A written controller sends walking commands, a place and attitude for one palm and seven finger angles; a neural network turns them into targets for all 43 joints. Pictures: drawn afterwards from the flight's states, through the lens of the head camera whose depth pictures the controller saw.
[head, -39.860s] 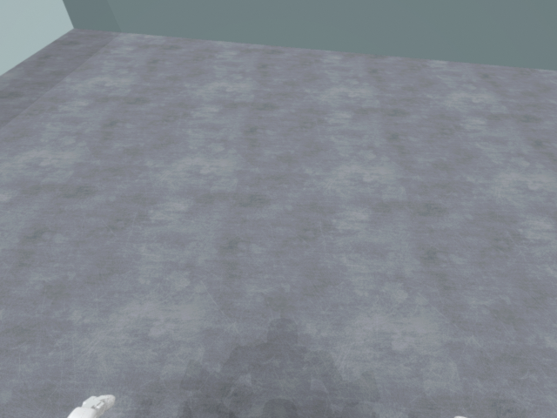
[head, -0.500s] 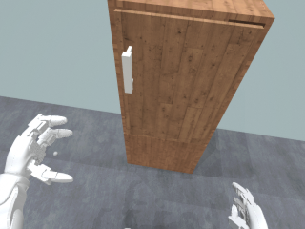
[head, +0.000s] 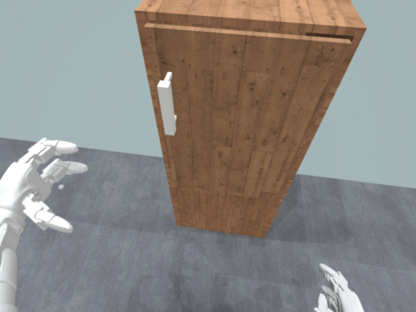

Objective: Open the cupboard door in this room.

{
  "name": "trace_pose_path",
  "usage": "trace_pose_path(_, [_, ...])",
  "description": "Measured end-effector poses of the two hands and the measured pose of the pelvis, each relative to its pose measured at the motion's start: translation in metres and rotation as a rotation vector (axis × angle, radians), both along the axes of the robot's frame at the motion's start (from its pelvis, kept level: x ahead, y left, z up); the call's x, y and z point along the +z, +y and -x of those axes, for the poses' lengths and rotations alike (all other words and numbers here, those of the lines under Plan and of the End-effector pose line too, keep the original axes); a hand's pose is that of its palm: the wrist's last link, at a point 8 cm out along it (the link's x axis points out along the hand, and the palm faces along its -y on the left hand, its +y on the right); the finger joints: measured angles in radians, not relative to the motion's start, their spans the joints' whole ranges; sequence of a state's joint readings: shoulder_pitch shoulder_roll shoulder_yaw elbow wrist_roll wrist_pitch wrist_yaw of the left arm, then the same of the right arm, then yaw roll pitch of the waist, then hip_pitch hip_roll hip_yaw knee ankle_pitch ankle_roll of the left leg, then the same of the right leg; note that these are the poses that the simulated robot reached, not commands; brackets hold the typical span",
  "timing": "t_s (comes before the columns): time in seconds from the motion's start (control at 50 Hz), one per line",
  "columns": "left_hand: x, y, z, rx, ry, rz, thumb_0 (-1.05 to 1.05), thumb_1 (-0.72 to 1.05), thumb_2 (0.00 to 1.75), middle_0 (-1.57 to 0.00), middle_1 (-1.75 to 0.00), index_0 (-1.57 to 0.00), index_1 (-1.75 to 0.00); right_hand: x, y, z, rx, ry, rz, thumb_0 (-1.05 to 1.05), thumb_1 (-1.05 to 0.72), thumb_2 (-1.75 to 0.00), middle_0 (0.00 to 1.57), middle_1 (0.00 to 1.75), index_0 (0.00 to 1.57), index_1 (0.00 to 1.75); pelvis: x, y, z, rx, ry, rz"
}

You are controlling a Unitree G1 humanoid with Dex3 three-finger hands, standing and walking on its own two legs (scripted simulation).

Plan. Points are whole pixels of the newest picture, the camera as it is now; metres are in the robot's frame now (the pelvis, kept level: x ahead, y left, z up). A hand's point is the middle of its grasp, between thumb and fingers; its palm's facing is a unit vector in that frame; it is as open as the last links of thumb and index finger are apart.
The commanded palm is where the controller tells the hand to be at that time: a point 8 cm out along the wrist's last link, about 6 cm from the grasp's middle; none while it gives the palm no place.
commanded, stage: raise the hand with hooked fingers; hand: left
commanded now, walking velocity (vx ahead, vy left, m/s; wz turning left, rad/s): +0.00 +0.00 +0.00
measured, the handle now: (169, 104) +0.56 +0.13 +0.08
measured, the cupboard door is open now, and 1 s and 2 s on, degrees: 0 0 0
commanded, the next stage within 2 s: move the hooked fingers beside the handle in 0.38 s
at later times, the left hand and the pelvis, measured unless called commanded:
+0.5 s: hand (70, 197) +0.28 +0.26 +0.10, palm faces -0.04 -1.00 -0.01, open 14.0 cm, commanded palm +0.26 +0.30 +0.10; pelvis -0.01 -0.02 +0.00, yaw +0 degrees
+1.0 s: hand (100, 159) +0.36 +0.24 +0.10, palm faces -0.09 -1.00 +0.00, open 14.0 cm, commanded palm +0.34 +0.28 +0.10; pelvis -0.01 -0.01 +0.00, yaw -1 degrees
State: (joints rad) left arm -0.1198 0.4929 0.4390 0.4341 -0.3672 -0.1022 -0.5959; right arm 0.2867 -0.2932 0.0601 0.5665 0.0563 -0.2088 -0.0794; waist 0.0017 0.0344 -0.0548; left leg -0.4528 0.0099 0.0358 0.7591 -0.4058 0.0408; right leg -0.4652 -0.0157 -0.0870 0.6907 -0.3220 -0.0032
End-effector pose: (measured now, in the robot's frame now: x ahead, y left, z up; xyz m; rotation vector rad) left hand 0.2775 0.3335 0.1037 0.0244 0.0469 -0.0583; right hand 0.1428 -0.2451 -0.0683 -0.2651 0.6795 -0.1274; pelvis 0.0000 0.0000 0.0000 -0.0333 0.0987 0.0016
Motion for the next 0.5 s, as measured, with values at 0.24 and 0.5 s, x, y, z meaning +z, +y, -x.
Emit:
trace_pose_path(0.24, [-0.004, -0.018, 0.009, 0.025, -0.052, 0.000, -0.02, -0.50, 0.30, -0.30, -1.20, -0.30, -1.20, 0.003, -0.015, 0.007, -0.016, 0.003, 0.011, 0.01, -0.90, -0.90, 0.20, 0.30, 0.21, 0.30, 0.001, -0.010, 0.002, -0.007, -0.009, -0.007])
trace_pose_path(0.5, [-0.005, -0.021, 0.016, 0.016, -0.020, 0.014, -0.02, -0.50, 0.30, -0.30, -1.20, -0.30, -1.20, -0.001, -0.012, 0.005, -0.005, -0.020, -0.020, 0.01, -0.90, -0.90, 0.21, 0.30, 0.21, 0.30, 0.000, -0.015, 0.010, -0.004, -0.015, -0.014])
